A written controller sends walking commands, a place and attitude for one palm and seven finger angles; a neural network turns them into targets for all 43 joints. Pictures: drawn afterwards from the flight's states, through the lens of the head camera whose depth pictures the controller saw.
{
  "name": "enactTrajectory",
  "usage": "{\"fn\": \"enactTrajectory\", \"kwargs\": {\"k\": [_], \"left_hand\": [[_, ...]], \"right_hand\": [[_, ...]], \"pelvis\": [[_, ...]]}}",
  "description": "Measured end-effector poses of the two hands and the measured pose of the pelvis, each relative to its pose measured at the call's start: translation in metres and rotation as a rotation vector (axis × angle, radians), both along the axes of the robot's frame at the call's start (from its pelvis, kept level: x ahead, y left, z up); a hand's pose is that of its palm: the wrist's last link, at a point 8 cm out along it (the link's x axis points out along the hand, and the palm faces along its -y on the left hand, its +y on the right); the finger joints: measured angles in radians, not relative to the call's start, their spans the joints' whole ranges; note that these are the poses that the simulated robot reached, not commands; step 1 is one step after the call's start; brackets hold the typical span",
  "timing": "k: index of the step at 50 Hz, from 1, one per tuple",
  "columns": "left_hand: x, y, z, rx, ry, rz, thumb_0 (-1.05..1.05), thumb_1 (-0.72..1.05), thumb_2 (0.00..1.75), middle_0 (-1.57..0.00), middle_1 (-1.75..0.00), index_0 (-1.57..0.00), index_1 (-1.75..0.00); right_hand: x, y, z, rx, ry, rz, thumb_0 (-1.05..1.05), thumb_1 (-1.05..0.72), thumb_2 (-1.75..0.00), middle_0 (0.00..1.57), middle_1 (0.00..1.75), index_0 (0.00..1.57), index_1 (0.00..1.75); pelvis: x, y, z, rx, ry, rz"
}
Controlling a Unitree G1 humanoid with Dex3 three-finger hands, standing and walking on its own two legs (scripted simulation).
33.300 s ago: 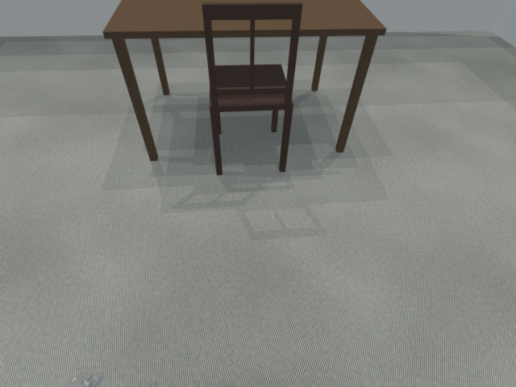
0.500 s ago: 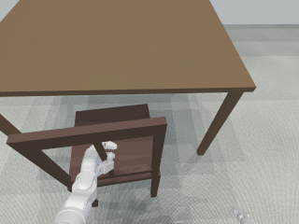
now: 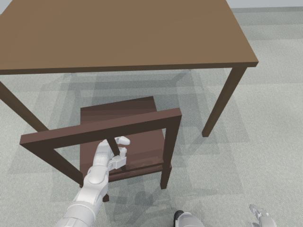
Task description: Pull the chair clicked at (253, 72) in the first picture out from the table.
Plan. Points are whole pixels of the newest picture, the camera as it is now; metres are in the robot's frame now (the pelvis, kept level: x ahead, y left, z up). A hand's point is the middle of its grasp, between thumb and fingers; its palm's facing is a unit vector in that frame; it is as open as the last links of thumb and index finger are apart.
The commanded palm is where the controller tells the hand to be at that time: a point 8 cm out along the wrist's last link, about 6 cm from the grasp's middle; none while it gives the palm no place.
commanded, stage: step backward, pulling the chair out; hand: left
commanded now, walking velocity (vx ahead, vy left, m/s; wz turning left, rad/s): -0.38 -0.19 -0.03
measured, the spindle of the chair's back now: (117, 154) +0.33 +0.10 -0.10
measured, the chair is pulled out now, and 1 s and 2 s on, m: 0.24 0.46 0.59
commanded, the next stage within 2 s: stop walking, hand still on the chair in 1.12 s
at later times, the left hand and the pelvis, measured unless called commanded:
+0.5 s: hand (114, 197) +0.20 +0.10 -0.06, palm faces -0.16 -0.98 -0.14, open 4.7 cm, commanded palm +0.19 +0.15 -0.06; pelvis -0.10 +0.03 +0.00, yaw -5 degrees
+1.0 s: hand out of the picture +0.08 +0.09 -0.06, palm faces -0.13 -0.98 -0.14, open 4.7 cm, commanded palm +0.06 +0.15 -0.06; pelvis -0.22 +0.01 +0.00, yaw -3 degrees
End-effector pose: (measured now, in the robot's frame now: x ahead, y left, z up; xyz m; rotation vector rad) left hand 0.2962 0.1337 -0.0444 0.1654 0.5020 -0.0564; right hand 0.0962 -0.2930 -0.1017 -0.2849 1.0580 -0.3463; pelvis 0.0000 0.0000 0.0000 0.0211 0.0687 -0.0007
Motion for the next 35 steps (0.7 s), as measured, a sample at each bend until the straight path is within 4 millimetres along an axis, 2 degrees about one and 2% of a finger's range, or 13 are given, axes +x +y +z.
{"fn": "enactTrajectory", "kwargs": {"k": [4, 8, 12, 17, 23, 29, 35], "left_hand": [[-0.019, 0.005, -0.001, -0.003, -0.009, -0.048, 0.0, 0.77, 0.81, -0.25, -1.22, -0.5, -1.45], [-0.037, 0.008, -0.001, 0.005, -0.019, -0.047, 0.0, 0.76, 0.82, -0.27, -1.22, -0.5, -1.45], [-0.051, 0.009, -0.001, 0.015, -0.021, -0.037, 0.0, 0.75, 0.83, -0.3, -1.2, -0.5, -1.45], [-0.066, 0.011, -0.001, 0.011, -0.027, -0.046, 0.0, 0.76, 0.83, -0.29, -1.21, -0.5, -1.45], [-0.091, 0.018, 0.0, -0.004, -0.027, -0.073, 0.0, 0.78, 0.82, -0.25, -1.22, -0.5, -1.45], [-0.119, 0.021, 0.0, 0.008, -0.029, -0.063, 0.0, 0.77, 0.83, -0.27, -1.2, -0.5, -1.45], [-0.144, 0.016, 0.002, 0.027, -0.021, 0.004, 0.01, 0.76, 0.84, -0.31, -1.16, -0.5, -1.45]], "right_hand": [[-0.011, 0.031, 0.001, 0.046, -0.029, -0.003, 0.01, -0.91, -0.9, 0.2, 0.3, 0.2, 0.3], [-0.019, 0.063, -0.011, 0.151, -0.064, 0.015, 0.01, -0.91, -0.9, 0.2, 0.3, 0.2, 0.3], [-0.035, 0.081, -0.021, 0.22, -0.065, 0.019, 0.01, -0.91, -0.9, 0.2, 0.3, 0.21, 0.3], [-0.064, 0.079, -0.023, 0.177, -0.06, 0.01, 0.01, -0.9, -0.9, 0.21, 0.3, 0.21, 0.3], [-0.106, 0.067, -0.006, 0.092, -0.049, -0.028, 0.01, -0.91, -0.9, 0.2, 0.3, 0.21, 0.3], [-0.138, 0.058, -0.006, 0.118, -0.012, -0.008, 0.01, -0.91, -0.9, 0.2, 0.3, 0.21, 0.3], [-0.167, 0.041, -0.018, 0.166, -0.025, -0.042, 0.01, -0.91, -0.9, 0.2, 0.3, 0.21, 0.3]], "pelvis": [[-0.017, 0.009, -0.001, 0.012, -0.016, -0.05], [-0.026, 0.007, -0.003, -0.008, -0.008, -0.08], [-0.044, 0.005, -0.002, -0.023, -0.025, -0.082], [-0.07, 0.018, -0.006, -0.033, -0.016, -0.063], [-0.093, 0.027, -0.001, -0.036, -0.027, -0.088], [-0.115, 0.014, 0.003, -0.052, -0.029, -0.113], [-0.151, -0.004, 0.003, -0.058, -0.041, -0.123]]}}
